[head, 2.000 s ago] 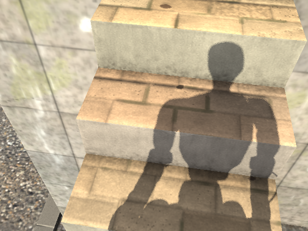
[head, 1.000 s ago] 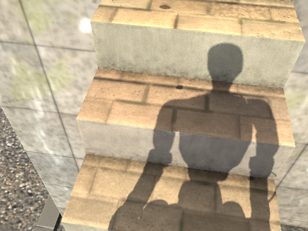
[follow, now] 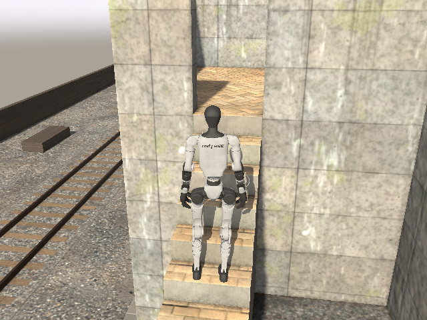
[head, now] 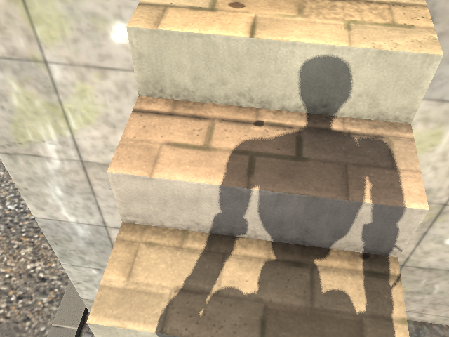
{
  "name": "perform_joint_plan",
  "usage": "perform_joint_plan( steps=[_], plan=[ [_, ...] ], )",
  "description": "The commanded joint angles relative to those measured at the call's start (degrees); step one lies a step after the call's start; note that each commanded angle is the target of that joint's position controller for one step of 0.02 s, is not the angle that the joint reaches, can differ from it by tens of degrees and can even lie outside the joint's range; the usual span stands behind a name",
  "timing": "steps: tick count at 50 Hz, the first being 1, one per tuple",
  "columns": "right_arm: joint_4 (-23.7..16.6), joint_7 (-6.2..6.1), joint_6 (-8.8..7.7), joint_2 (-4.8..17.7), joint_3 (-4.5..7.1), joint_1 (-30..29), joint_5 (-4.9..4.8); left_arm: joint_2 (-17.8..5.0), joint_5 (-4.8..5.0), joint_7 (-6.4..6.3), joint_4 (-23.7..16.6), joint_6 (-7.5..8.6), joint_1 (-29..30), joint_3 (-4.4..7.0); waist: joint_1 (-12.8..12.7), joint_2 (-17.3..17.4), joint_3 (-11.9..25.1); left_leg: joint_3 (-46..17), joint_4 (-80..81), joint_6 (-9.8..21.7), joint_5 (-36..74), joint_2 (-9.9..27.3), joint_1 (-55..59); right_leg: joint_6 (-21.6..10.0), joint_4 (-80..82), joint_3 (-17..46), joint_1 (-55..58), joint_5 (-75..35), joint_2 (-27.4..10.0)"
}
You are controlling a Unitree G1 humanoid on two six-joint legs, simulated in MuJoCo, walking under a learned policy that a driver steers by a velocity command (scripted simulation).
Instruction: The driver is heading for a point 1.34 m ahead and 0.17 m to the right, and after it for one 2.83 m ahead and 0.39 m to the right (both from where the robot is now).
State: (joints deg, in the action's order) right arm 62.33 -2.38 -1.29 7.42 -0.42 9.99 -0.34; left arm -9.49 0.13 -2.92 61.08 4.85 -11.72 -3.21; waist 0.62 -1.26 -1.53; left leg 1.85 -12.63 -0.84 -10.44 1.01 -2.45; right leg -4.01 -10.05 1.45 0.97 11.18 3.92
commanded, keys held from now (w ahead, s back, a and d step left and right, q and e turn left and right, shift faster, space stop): w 1.00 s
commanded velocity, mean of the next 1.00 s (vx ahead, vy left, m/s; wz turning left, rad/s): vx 0.50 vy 0.00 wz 0.00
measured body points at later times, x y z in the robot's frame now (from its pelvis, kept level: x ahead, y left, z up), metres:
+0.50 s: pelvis +0.00 +0.00 +0.00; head +0.02 +0.01 +0.45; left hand +0.06 +0.22 -0.16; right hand +0.05 -0.22 -0.15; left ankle -0.04 +0.13 -0.75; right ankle -0.07 -0.08 -0.75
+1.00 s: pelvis +0.00 +0.00 +0.00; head +0.02 +0.01 +0.45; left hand +0.06 +0.22 -0.16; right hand +0.05 -0.22 -0.15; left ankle -0.04 +0.13 -0.75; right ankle -0.07 -0.08 -0.75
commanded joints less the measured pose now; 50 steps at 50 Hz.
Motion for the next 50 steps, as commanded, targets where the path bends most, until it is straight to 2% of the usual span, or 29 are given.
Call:
perform_joint_plan(
  steps=[1, 3, 5, 7, 9, 11, 13, 15, 18, 20, 23, 25, 28, 29, 30, 32, 33, 35, 36, 37, 39, 40, 43, 44, 46, 47, 48, 49, 50],
  plan=[
    [-1.52, -0.05, -0.53, 4.01, 0.59, 0.95, 0.08, -3.51, -0.08, 0.16, -1.46, 0.39, -1.9, 0.41, -0.09, 0.91, 0.8, -5.29, -0.31, 3.93, 16.61, 6.36, -1.21, -0.17, -1.68, 7.12, 0.72, -23.83, -9.92],
    [-1.32, -0.08, -0.41, 4.66, 0.77, 1.89, -0.13, -3.7, 0.1, 0.08, -1.22, 0.36, -2.46, 0.47, 0.1, 0.51, 3.62, -5.61, -0.02, 3.68, 15.64, 6.56, 0.36, 0.02, -1.52, 7.16, 2.22, -23.43, -10.22],
    [-1.69, -0.09, -0.44, 4.03, 0.57, 0.2, 0.12, -3.47, -0.13, 0.14, -1.72, 0.34, -1.13, 0.42, -0.1, 1.01, -0.04, -5.39, -0.1, 3.8, 16.51, 6.27, -1.38, -0.21, -1.57, 7.19, 0.16, -23.11, -9.74],
    [-1.27, -0.12, -0.44, 4.65, 0.77, 1.9, -0.13, -3.65, 0.11, 0.1, -1.17, 0.39, -2.49, 0.49, 0.08, 0.61, 3.54, -5.64, -0.03, 3.7, 15.85, 6.61, 0.46, -0.06, -1.48, 7.25, 1.98, -23.23, -10.22],
    [-1.65, -0.08, -0.45, 3.98, 0.58, 0.18, 0.19, -3.42, -0.18, 0.16, -1.68, 0.34, -1.07, 0.42, -0.09, 0.94, -0.35, -5.39, -0.08, 3.79, 16.54, 6.28, -1.47, -0.17, -1.56, 7.25, -0.02, -23.15, -9.73],
    [-1.24, -0.12, -0.43, 4.68, 0.8, 1.9, -0.15, -3.66, 0.14, 0.11, -1.15, 0.39, -2.46, 0.5, 0.09, 0.59, 3.51, -5.65, -0.02, 3.7, 15.78, 6.6, 0.46, -0.06, -1.51, 7.32, 1.94, -23.18, -10.21],
    [-1.66, -0.08, -0.44, 4.01, 0.6, 0.12, 0.19, -3.43, -0.18, 0.17, -1.68, 0.33, -0.98, 0.43, -0.09, 0.95, -0.39, -5.4, -0.06, 3.77, 16.48, 6.27, -1.48, -0.18, -1.58, 7.32, -0.11, -23.07, -9.72],
    [-1.24, -0.13, -0.42, 4.71, 0.81, 1.85, -0.14, -3.66, 0.14, 0.11, -1.15, 0.38, -2.38, 0.51, 0.09, 0.59, 3.48, -5.65, -0.02, 3.68, 15.74, 6.59, 0.46, -0.06, -1.52, 7.39, 1.86, -23.13, -10.2],
    [-1.64, -0.13, -0.45, 4.02, 0.61, 0.14, 0.17, -3.42, -0.14, 0.17, -1.62, 0.37, -1.0, 0.43, -0.1, 1.03, -0.44, -5.42, -0.1, 3.79, 16.61, 6.3, -1.45, -0.22, -1.56, 7.43, -0.24, -23.04, -9.74],
    [-1.25, -0.12, -0.42, 4.68, 0.82, 1.8, -0.08, -3.63, 0.09, 0.13, -1.12, 0.38, -2.27, 0.5, 0.11, 0.53, 3.24, -5.66, 0.0, 3.66, 15.7, 6.58, 0.33, 0.0, -1.51, 7.47, 1.75, -23.24, -10.21],
    [-1.67, -0.13, -0.43, 4.07, 0.62, 0.04, 0.17, -3.44, -0.13, 0.17, -1.63, 0.37, -0.87, 0.44, -0.09, 1.02, -0.44, -5.43, -0.09, 3.77, 16.5, 6.28, -1.49, -0.21, -1.57, 7.52, -0.27, -23.01, -9.74],
    [-1.28, -0.12, -0.41, 4.74, 0.84, 1.72, -0.08, -3.67, 0.09, 0.13, -1.13, 0.39, -2.18, 0.51, 0.11, 0.54, 3.29, -5.67, -0.01, 3.64, 15.64, 6.57, 0.33, 0.0, -1.52, 7.56, 1.73, -23.22, -10.2],
    [-1.57, -0.24, -0.29, 4.72, 0.79, 0.66, -0.03, -3.66, 0.05, 0.06, -1.35, 0.39, -1.23, 0.5, 0.05, 0.81, 1.93, -5.78, 0.25, 3.54, 15.58, 6.53, -0.18, -0.09, -1.28, 7.62, 0.85, -22.23, -10.08],
    [-1.69, -0.13, -0.45, 4.1, 0.65, -0.02, 0.21, -3.46, -0.18, 0.2, -1.59, 0.39, -0.8, 0.45, -0.1, 1.01, -0.59, -5.44, -0.15, 3.76, 16.72, 6.28, -1.54, -0.16, -1.55, 7.63, -0.37, -23.31, -9.74],
    [-1.36, -0.17, -0.39, 4.71, 0.83, 1.38, 0.02, -3.68, 0.01, 0.13, -1.11, 0.42, -1.88, 0.52, 0.08, 0.64, 2.66, -5.71, 0.08, 3.63, 15.71, 6.61, 0.05, -0.02, -1.38, 7.64, 1.29, -22.99, -10.21],
    [-1.68, -0.08, -0.42, 4.21, 0.69, 0.06, 0.2, -3.54, -0.16, 0.21, -1.59, 0.36, -0.81, 0.47, -0.07, 0.86, -0.44, -5.46, -0.14, 3.73, 16.45, 6.23, -1.55, -0.09, -1.61, 7.67, -0.18, -23.44, -9.73],
    [-1.38, -0.17, -0.36, 4.8, 0.84, 1.33, -0.04, -3.74, 0.08, 0.11, -1.14, 0.4, -1.79, 0.53, 0.11, 0.64, 2.83, -5.72, 0.11, 3.61, 15.41, 6.58, 0.04, -0.03, -1.44, 7.67, 1.38, -22.74, -10.18],
    [-1.61, -0.2, -0.28, 4.82, 0.83, 0.57, 0.02, -3.75, 0.0, 0.09, -1.36, 0.37, -1.08, 0.52, 0.05, 0.72, 1.86, -5.79, 0.21, 3.48, 15.66, 6.48, -0.26, 0.01, -1.3, 7.71, 0.9, -22.62, -10.06],
    [-1.73, -0.12, -0.42, 4.16, 0.66, -0.13, 0.23, -3.51, -0.18, 0.2, -1.61, 0.38, -0.62, 0.46, -0.07, 0.99, -0.59, -5.47, -0.13, 3.71, 16.48, 6.26, -1.62, -0.14, -1.6, 7.71, -0.38, -23.18, -9.72],
    [-1.38, -0.19, -0.38, 4.91, 0.88, 1.41, -0.07, -3.82, 0.1, 0.12, -1.11, 0.43, -1.87, 0.56, 0.09, 0.67, 3.03, -5.74, 0.02, 3.61, 15.65, 6.6, 0.19, -0.05, -1.45, 7.75, 1.43, -22.96, -10.19],
    [-1.72, -0.08, -0.41, 4.29, 0.7, -0.06, 0.22, -3.6, -0.18, 0.21, -1.62, 0.36, -0.66, 0.48, -0.07, 0.89, -0.38, -5.48, -0.16, 3.69, 16.5, 6.22, -1.53, -0.09, -1.64, 7.76, -0.21, -23.46, -9.7],
    [-1.41, -0.18, -0.35, 4.91, 0.87, 1.26, -0.04, -3.81, 0.08, 0.12, -1.15, 0.41, -1.7, 0.55, 0.11, 0.66, 2.94, -5.75, 0.06, 3.57, 15.47, 6.58, 0.1, -0.03, -1.48, 7.76, 1.38, -22.79, -10.16],
    [-1.75, -0.12, -0.41, 4.25, 0.68, -0.18, 0.23, -3.57, -0.18, 0.21, -1.62, 0.38, -0.54, 0.47, -0.06, 1.0, -0.5, -5.5, -0.16, 3.67, 16.53, 6.25, -1.57, -0.14, -1.64, 7.81, -0.37, -23.23, -9.69],
    [-1.39, -0.19, -0.37, 4.99, 0.89, 1.35, -0.07, -3.87, 0.1, 0.13, -1.11, 0.43, -1.79, 0.57, 0.1, 0.68, 3.11, -5.77, -0.01, 3.58, 15.7, 6.59, 0.24, -0.05, -1.48, 7.83, 1.42, -23.01, -10.16],
    [-1.74, -0.08, -0.41, 4.38, 0.72, -0.12, 0.22, -3.65, -0.18, 0.23, -1.62, 0.36, -0.57, 0.5, -0.06, 0.91, -0.32, -5.51, -0.2, 3.65, 16.57, 6.22, -1.49, -0.08, -1.68, 7.85, -0.23, -23.51, -9.67],
    [-1.42, -0.18, -0.35, 4.98, 0.88, 1.21, -0.04, -3.86, 0.08, 0.13, -1.16, 0.41, -1.62, 0.56, 0.12, 0.67, 3.01, -5.77, 0.02, 3.54, 15.54, 6.57, 0.14, -0.03, -1.52, 7.85, 1.36, -22.85, -10.13],
    [-1.55, -0.2, -0.3, 5.04, 0.88, 0.87, -0.11, -3.85, 0.12, 0.11, -1.32, 0.4, -1.29, 0.55, 0.09, 0.68, 2.64, -5.83, 0.02, 3.46, 15.78, 6.48, 0.14, -0.01, -1.5, 7.9, 1.24, -22.95, -10.02],
    [-1.77, -0.08, -0.4, 4.39, 0.72, -0.24, 0.23, -3.65, -0.19, 0.23, -1.66, 0.35, -0.46, 0.5, -0.06, 0.94, -0.35, -5.52, -0.21, 3.62, 16.63, 6.2, -1.49, -0.09, -1.7, 7.89, -0.28, -23.5, -9.64],
    [-1.44, -0.18, -0.35, 5.01, 0.89, 1.15, -0.02, -3.88, 0.06, 0.13, -1.18, 0.4, -1.57, 0.57, 0.12, 0.69, 3.02, -5.78, 0.01, 3.51, 15.59, 6.57, 0.16, -0.03, -1.52, 7.88, 1.32, -22.84, -10.11]
  ],
)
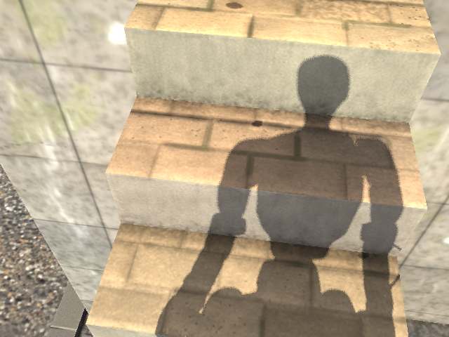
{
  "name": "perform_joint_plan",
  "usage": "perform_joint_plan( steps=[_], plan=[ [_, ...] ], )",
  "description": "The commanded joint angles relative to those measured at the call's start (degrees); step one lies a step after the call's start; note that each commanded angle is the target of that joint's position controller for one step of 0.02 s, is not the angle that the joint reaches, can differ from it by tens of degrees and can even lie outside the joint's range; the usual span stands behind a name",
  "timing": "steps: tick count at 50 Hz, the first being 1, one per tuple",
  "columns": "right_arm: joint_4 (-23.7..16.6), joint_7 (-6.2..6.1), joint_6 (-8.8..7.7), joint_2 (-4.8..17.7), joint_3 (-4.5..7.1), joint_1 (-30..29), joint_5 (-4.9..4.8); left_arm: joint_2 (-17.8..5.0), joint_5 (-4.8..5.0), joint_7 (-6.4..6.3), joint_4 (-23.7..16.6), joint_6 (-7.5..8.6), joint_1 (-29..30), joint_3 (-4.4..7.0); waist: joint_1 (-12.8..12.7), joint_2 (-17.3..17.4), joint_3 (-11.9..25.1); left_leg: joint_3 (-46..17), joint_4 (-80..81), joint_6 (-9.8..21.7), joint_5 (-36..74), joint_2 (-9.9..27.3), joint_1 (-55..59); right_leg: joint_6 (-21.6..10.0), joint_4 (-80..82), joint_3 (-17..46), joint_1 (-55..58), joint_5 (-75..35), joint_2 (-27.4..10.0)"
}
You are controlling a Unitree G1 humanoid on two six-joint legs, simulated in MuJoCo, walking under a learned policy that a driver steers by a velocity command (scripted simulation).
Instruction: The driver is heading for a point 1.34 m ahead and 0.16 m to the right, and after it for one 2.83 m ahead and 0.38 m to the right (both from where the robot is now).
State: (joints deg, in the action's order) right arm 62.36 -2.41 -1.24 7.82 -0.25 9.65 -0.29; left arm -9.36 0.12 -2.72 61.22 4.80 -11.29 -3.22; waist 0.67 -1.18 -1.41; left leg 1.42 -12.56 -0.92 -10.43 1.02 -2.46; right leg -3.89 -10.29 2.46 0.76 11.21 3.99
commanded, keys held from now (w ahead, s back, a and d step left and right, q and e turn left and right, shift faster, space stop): w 1.00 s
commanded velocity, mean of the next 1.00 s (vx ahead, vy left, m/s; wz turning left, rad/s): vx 0.50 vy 0.00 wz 0.00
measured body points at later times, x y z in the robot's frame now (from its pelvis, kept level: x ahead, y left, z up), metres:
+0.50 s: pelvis +0.00 +0.00 +0.00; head +0.02 +0.00 +0.45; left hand +0.06 +0.21 -0.16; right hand +0.06 -0.22 -0.15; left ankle -0.04 +0.13 -0.75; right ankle -0.07 -0.08 -0.75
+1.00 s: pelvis +0.00 +0.00 +0.00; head +0.02 +0.00 +0.45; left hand +0.06 +0.21 -0.16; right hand +0.06 -0.23 -0.15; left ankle -0.04 +0.13 -0.75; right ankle -0.07 -0.08 -0.75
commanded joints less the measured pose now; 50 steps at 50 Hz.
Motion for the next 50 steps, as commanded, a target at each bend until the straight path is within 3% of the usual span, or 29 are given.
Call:
perform_joint_plan(
  steps=[1, 2, 4, 7, 9, 12, 13, 15, 20, 21, 22, 29, 30, 31, 39, 41, 42, 43, 44, 45, 46, 47, 48, 49, 50],
  plan=[
    [-1.58, -0.16, -0.35, 4.66, 0.72, 1.19, -0.15, -4.0, 0.13, -0.09, -1.46, 0.44, -1.7, 0.57, 0.04, 0.61, 2.55, -5.4, -0.07, 3.53, 15.82, 6.47, 0.19, -0.13, -1.28, 6.92, 1.42, -22.99, -10.07],
    [-1.79, -0.05, -0.45, 4.02, 0.56, 0.11, 0.19, -3.81, -0.18, 0.03, -1.8, 0.4, -0.9, 0.51, -0.11, 0.86, -0.42, -5.09, -0.31, 3.69, 16.68, 6.19, -1.43, -0.2, -1.48, 6.92, -0.07, -23.56, -9.69],
    [-1.34, -0.08, -0.43, 4.8, 0.77, 1.98, -0.23, -4.14, 0.2, -0.05, -1.35, 0.44, -2.33, 0.61, 0.12, 0.51, 3.69, -5.31, -0.22, 3.57, 15.97, 6.54, 0.6, -0.17, -1.48, 6.93, 2.08, -23.53, -10.09],
    [-1.86, -0.06, -0.47, 4.01, 0.53, -0.06, 0.07, -3.8, -0.14, 0.02, -1.84, 0.39, -0.9, 0.51, -0.13, 1.01, -0.14, -5.13, -0.35, 3.66, 16.73, 6.2, -1.25, -0.31, -1.56, 6.96, -0.07, -23.17, -9.65],
    [-1.34, -0.06, -0.46, 4.77, 0.74, 1.79, -0.13, -4.09, 0.09, -0.05, -1.42, 0.41, -2.18, 0.59, 0.1, 0.58, 3.41, -5.3, -0.22, 3.51, 16.17, 6.54, 0.52, -0.14, -1.44, 6.98, 1.89, -23.58, -10.08],
    [-1.72, -0.16, -0.36, 4.68, 0.66, 0.62, -0.14, -4.05, 0.05, -0.11, -1.67, 0.4, -1.27, 0.55, 0.04, 0.81, 2.07, -5.41, 0.0, 3.4, 16.14, 6.48, 0.03, -0.24, -1.26, 7.02, 1.03, -22.52, -9.91],
    [-1.83, -0.04, -0.51, 4.06, 0.51, -0.04, 0.11, -3.84, -0.18, 0.02, -1.93, 0.39, -0.86, 0.49, -0.12, 1.05, -0.4, -5.09, -0.39, 3.61, 17.27, 6.22, -1.31, -0.31, -1.53, 7.06, -0.16, -23.54, -9.57],
    [-1.42, -0.04, -0.47, 4.79, 0.73, 1.72, -0.21, -4.13, 0.12, -0.04, -1.45, 0.4, -2.21, 0.56, 0.12, 0.51, 3.45, -5.31, -0.28, 3.48, 16.01, 6.5, 0.51, -0.12, -1.51, 7.07, 1.91, -23.51, -10.04],
    [-1.75, -0.15, -0.38, 4.65, 0.65, 0.56, -0.02, -4.04, -0.04, -0.08, -1.69, 0.42, -1.19, 0.51, 0.05, 0.75, 1.6, -5.39, -0.04, 3.36, 16.19, 6.47, -0.21, -0.14, -1.19, 7.16, 0.84, -22.88, -9.94],
    [-1.84, -0.04, -0.5, 4.08, 0.52, -0.02, 0.17, -3.88, -0.2, 0.04, -1.94, 0.4, -0.83, 0.46, -0.08, 0.94, -0.68, -5.09, -0.4, 3.58, 16.98, 6.2, -1.52, -0.22, -1.51, 7.21, -0.24, -23.67, -9.59],
    [-1.52, -0.09, -0.44, 4.79, 0.72, 1.41, -0.13, -4.17, 0.08, -0.05, -1.48, 0.44, -1.93, 0.54, 0.11, 0.58, 2.77, -5.33, -0.19, 3.47, 15.9, 6.52, 0.14, -0.12, -1.36, 7.19, 1.5, -23.29, -10.06],
    [-1.8, -0.16, -0.36, 4.8, 0.68, 0.58, -0.07, -4.15, 0.02, -0.08, -1.71, 0.44, -1.15, 0.51, 0.08, 0.7, 1.68, -5.41, -0.08, 3.34, 15.96, 6.45, -0.29, -0.09, -1.22, 7.3, 0.92, -23.0, -9.95],
    [-1.92, -0.04, -0.47, 4.22, 0.53, -0.11, 0.14, -3.96, -0.16, 0.04, -2.01, 0.42, -0.69, 0.45, -0.06, 0.92, -0.6, -5.12, -0.43, 3.54, 16.76, 6.17, -1.62, -0.18, -1.53, 7.35, -0.17, -23.77, -9.59],
    [-1.63, -0.1, -0.41, 4.91, 0.72, 1.23, -0.13, -4.25, 0.09, -0.05, -1.56, 0.44, -1.72, 0.54, 0.13, 0.58, 2.8, -5.35, -0.22, 3.41, 15.74, 6.5, 0.04, -0.09, -1.38, 7.31, 1.51, -23.34, -10.04],
    [-1.82, -0.23, -0.23, 4.76, 0.72, 0.44, -0.24, -4.7, 0.34, 0.26, -1.77, 0.58, -1.08, 0.77, 0.26, 0.27, 1.9, -5.61, -0.05, 3.35, 14.54, 6.42, -0.25, -0.18, -1.04, 7.59, 0.9, -21.8, -9.91],
    [-1.94, -0.13, -0.3, 4.16, 0.56, -0.27, 0.07, -4.42, 0.07, 0.46, -2.11, 0.6, -0.52, 0.75, 0.1, 0.67, -0.5, -5.4, -0.35, 3.55, 15.39, 6.18, -1.63, -0.34, -1.23, 7.7, -0.28, -22.36, -9.59],
    [-1.56, -0.91, -0.01, 6.32, 1.12, 1.2, 0.38, -4.65, 0.19, 0.42, -1.19, 1.11, -1.45, 0.9, 0.03, 0.36, 2.79, -6.1, -0.05, 4.26, 14.48, 6.87, 0.62, -0.34, -0.46, 7.05, -0.13, -20.77, -9.98],
    [-1.76, -1.14, 0.1, 6.68, 1.2, 0.83, 0.54, -4.05, -0.07, 0.23, -1.29, 1.22, -0.93, 0.66, -0.32, 0.75, 2.09, -6.16, -0.25, 4.24, 16.23, 6.86, 0.87, -0.28, -0.33, 6.95, -0.65, -21.3, -9.75],
    [-2.14, -0.41, -0.12, 4.44, 0.68, -0.33, 0.19, -3.66, -0.12, 0.39, -1.85, 0.8, -0.37, 0.45, -0.15, 0.97, -0.38, -5.29, -0.79, 3.63, 17.4, 6.25, -1.0, -0.28, -1.16, 7.48, -0.68, -22.85, -9.3],
    [-1.63, -0.83, -0.15, 5.65, 1.07, 1.2, 0.57, -4.08, -0.19, 0.26, -1.07, 1.07, -1.23, 0.63, -0.21, 0.97, 1.43, -5.67, -0.75, 4.42, 17.27, 6.69, 0.0, -0.32, -1.05, 6.92, -0.85, -23.1, -9.6],
    [-1.58, -1.06, 0.07, 6.43, 1.32, 1.92, 0.18, -4.29, 0.09, 0.13, -0.85, 1.2, -1.85, 0.67, -0.25, 0.54, 4.2, -6.02, -0.7, 4.24, 16.37, 6.88, 1.74, -0.12, -0.68, 6.92, 0.43, -22.58, -9.88],
    [-2.12, -0.3, -0.08, 4.19, 0.71, 0.03, -0.07, -3.86, 0.0, 0.34, -1.73, 0.75, -0.47, 0.45, -0.12, 0.76, 0.55, -5.2, -1.0, 3.54, 16.97, 6.08, -0.74, -0.07, -1.4, 7.52, -0.09, -23.59, -9.34],
    [-1.68, -0.85, 0.06, 6.03, 1.19, 1.55, 0.25, -4.36, 0.04, 0.11, -0.82, 1.03, -1.32, 0.66, -0.12, 0.64, 3.96, -5.92, -0.43, 4.08, 15.65, 6.79, 1.11, -0.06, -0.8, 6.88, 0.41, -22.29, -9.96],
    [-2.14, -0.26, -0.11, 4.39, 0.75, 0.12, -0.11, -4.0, 0.05, 0.25, -1.8, 0.72, -0.48, 0.46, -0.09, 0.84, 0.92, -5.2, -1.02, 3.5, 16.93, 6.08, -0.69, -0.06, -1.55, 7.57, 0.15, -23.7, -9.37],
    [-1.67, -0.76, 0.05, 5.5, 1.12, 1.06, 0.35, -4.82, 0.04, 0.52, -1.11, 1.19, -0.93, 0.91, -0.05, 0.49, 1.66, -5.79, -0.8, 4.33, 15.62, 6.48, -0.21, -0.22, -0.91, 7.2, -0.79, -22.34, -9.65]
  ],
)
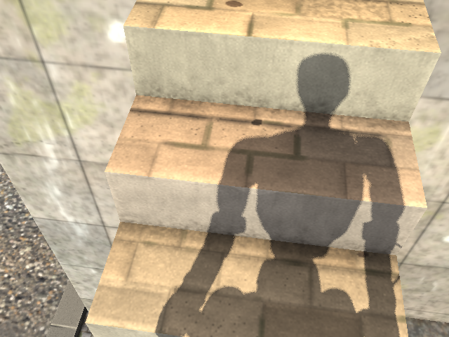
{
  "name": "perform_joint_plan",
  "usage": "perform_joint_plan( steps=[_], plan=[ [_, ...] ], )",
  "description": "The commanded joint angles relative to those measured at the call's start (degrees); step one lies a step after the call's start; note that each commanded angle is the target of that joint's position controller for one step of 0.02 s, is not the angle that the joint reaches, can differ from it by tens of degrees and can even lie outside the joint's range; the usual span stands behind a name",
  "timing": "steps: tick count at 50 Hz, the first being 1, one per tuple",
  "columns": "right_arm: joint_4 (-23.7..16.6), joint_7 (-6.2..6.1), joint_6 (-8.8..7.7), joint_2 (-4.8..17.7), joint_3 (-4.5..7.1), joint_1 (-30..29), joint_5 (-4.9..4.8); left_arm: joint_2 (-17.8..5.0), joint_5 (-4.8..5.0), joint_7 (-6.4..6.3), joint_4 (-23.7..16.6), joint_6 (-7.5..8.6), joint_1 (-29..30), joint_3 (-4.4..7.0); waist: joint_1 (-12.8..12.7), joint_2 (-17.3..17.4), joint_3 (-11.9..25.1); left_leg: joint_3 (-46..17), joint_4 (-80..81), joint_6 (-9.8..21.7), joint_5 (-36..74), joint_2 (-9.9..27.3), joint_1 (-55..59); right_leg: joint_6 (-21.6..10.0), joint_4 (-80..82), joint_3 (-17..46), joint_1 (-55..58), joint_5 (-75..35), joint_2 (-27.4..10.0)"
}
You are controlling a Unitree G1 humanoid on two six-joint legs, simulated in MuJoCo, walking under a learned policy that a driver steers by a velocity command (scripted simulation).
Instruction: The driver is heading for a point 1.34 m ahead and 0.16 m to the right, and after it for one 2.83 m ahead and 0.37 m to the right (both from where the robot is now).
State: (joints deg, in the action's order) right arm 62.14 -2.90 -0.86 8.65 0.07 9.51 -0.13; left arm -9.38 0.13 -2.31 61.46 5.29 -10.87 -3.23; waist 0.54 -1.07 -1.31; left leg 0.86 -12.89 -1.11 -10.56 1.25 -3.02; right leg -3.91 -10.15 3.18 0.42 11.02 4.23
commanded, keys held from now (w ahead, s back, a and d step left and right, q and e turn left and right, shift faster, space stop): w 0.66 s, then no key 0.34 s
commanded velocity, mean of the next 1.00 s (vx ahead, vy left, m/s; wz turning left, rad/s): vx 0.42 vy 0.00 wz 0.00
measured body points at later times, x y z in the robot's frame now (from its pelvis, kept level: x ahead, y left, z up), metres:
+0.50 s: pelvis +0.01 +0.00 +0.00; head +0.03 +0.01 +0.45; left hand +0.07 +0.22 -0.16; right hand +0.06 -0.22 -0.15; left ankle -0.04 +0.13 -0.75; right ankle -0.07 -0.08 -0.75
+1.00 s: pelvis +0.00 +0.00 +0.00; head +0.03 +0.01 +0.45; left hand +0.03 +0.23 -0.16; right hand +0.02 -0.23 -0.16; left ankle -0.04 +0.13 -0.75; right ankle -0.07 -0.08 -0.75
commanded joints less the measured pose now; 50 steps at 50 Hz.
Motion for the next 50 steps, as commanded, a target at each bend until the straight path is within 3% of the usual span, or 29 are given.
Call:
perform_joint_plan(
  steps=[1, 15, 16, 17, 34, 48, 49, 50],
  plan=[
    [-1.49, -0.48, -0.19, 4.93, 0.85, 1.19, 0.3, -4.5, 0.1, 0.32, -1.49, 0.93, -1.1, 0.88, 0.05, 0.35, 1.33, -5.38, -0.54, 4.63, 15.7, 6.31, 0.68, -0.26, -0.82, 6.57, -0.89, -21.35, -9.79],
    [-1.36, -0.54, 0.04, 4.97, 1.06, 1.71, 0.13, -4.44, 0.21, 0.55, -0.89, 1.06, -1.24, 1.16, 0.03, 0.7, 2.3, -5.37, -1.38, 4.54, 17.29, 6.29, 1.06, -0.18, -1.2, 6.44, -0.57, -22.7, -9.63],
    [-1.49, 0.18, -0.14, 3.57, 0.7, 1.4, -0.45, -4.37, 0.43, 0.61, -1.23, 0.57, -1.53, 1.09, 0.23, 0.63, 2.43, -4.78, -1.52, 3.73, 16.96, 5.88, 0.34, -0.07, -1.75, 7.01, 1.04, -23.48, -9.6],
    [-1.43, 0.46, -0.29, 3.42, 0.62, 1.4, -0.45, -4.52, 0.4, 0.5, -1.32, 0.29, -1.52, 1.12, 0.38, 0.69, 2.4, -4.65, -1.35, 3.59, 16.61, 5.78, -0.19, -0.02, -2.08, 7.0, 1.51, -24.14, -9.71],
    [-0.84, 0.4, -0.7, 4.63, 1.06, 1.32, -0.18, -5.49, 0.16, 0.02, -2.2, -0.16, -2.73, 1.56, 0.35, 0.64, 2.3, -4.46, -0.95, 3.53, 18.63, 6.05, 1.19, -0.29, -2.89, 6.85, 1.3, -25.73, -9.58],
    [1.3, 0.21, 1.3, 4.71, 1.63, 3.91, -0.25, -5.3, 0.1, -0.12, -0.56, -1.42, -5.7, 2.09, 0.64, 0.62, 1.24, -2.53, -4.2, 2.57, 15.39, 5.37, -1.73, 0.18, -6.86, 5.65, -1.36, -26.6, -9.19],
    [1.61, -0.46, 1.59, 6.23, 2.0, 4.52, -0.2, -5.39, 0.15, -0.18, -0.26, -1.21, -5.73, 2.16, 0.23, 0.77, 2.92, -3.92, -4.13, 3.41, 17.16, 6.02, -0.12, 0.46, -6.13, 5.31, -1.92, -28.1, -9.93],
    [1.45, -0.22, 1.86, 5.18, 1.82, 4.78, -0.57, -5.27, 0.44, -0.21, -0.07, -1.44, -6.5, 2.14, 0.61, 0.16, 2.49, -3.03, -4.12, 2.43, 15.54, 5.85, -0.08, 0.34, -6.49, 5.69, -1.36, -26.05, -9.48]
  ],
)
